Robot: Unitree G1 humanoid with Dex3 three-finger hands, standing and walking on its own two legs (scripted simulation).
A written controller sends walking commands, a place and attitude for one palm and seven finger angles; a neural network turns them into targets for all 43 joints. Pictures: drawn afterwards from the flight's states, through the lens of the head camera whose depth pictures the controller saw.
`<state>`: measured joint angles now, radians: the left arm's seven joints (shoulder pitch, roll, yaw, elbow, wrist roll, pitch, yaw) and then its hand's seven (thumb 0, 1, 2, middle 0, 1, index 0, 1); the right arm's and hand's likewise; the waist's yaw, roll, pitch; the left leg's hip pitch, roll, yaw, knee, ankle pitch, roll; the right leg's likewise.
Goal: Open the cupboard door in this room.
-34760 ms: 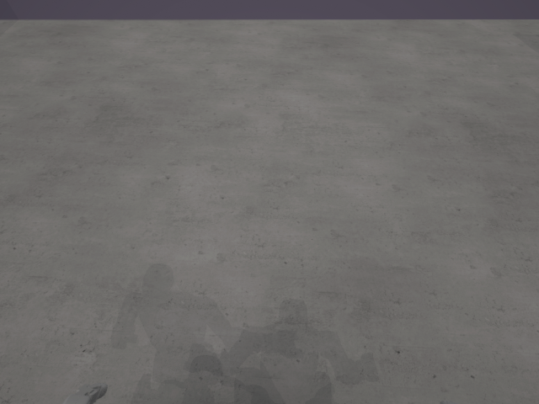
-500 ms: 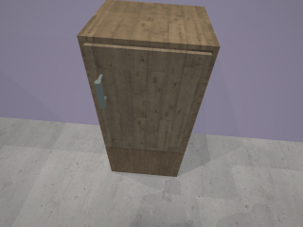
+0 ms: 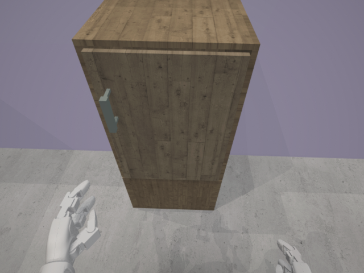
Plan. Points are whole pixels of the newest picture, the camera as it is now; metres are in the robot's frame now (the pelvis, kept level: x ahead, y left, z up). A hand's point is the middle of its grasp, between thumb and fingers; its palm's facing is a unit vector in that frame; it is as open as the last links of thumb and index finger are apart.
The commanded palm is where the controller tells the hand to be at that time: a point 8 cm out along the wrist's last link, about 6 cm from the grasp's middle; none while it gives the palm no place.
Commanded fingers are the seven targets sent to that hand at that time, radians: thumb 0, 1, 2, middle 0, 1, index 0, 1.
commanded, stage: raise the hand with hooked fingers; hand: left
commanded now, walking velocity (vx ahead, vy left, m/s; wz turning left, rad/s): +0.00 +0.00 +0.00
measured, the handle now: (110, 111) +0.54 +0.23 +0.04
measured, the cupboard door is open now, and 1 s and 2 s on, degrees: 0 0 0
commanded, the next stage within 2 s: move the hooked fingers beside the handle in 1.88 s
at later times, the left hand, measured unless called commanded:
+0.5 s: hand (93, 239) +0.20 +0.20 -0.01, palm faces -0.04 -1.00 -0.03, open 10.4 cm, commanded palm +0.17 +0.26 +0.00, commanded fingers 0.00 0.04 0.53 -0.26 -0.86 -0.26 -0.86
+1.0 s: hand (66, 218) +0.23 +0.25 +0.03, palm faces +0.01 -1.00 -0.06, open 13.3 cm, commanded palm +0.21 +0.30 +0.03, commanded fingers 0.00 -0.50 0.30 -0.30 -1.20 -0.30 -1.20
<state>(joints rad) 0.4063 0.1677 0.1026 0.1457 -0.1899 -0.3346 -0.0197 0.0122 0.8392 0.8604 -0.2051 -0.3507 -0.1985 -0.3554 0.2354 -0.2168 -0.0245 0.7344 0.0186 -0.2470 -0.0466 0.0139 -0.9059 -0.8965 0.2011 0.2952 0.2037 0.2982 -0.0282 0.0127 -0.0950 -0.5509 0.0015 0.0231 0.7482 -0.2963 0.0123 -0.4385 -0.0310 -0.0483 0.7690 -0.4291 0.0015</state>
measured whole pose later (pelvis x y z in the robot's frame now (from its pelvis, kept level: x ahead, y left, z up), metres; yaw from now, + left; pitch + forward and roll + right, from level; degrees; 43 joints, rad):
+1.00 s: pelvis -0.02 +0.01 -0.03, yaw +0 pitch +10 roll -3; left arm 0.23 0.34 0.31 0.14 -0.34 -0.33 -0.37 -0.01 -0.33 0.37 -0.29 -1.08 -0.29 -1.09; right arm 0.26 -0.25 0.02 0.54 0.05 -0.21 -0.08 0.02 -0.90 -0.90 0.20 0.30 0.20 0.30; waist -0.01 0.02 -0.11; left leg -0.80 0.04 -0.01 1.01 -0.39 0.02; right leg -0.64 0.00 -0.07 0.96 -0.49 0.01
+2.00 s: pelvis -0.01 +0.00 -0.02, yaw -1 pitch +9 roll -2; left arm -0.03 0.42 0.42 0.44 -0.37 -0.28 -0.51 -0.01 -0.50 0.30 -0.30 -1.20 -0.30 -1.20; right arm 0.28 -0.27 0.04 0.56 0.06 -0.16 -0.09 0.01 -0.90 -0.90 0.20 0.30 0.21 0.30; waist 0.00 0.03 -0.09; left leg -0.71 0.04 -0.01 0.91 -0.36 0.01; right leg -0.57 0.02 -0.06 0.87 -0.46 -0.01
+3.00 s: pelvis +0.00 +0.01 -0.03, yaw -2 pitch +16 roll -4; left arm -0.58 0.56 0.46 0.96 -0.23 -0.33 -0.50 -0.01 -0.50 0.30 -0.30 -1.20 -0.30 -1.20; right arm 0.34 -0.28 0.03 0.60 0.04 -0.03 -0.07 0.01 -0.90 -0.90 0.20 0.30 0.21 0.30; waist -0.07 0.01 -0.10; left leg -0.88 0.05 0.01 1.00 -0.40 0.03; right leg -0.73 0.02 -0.05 0.94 -0.48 0.01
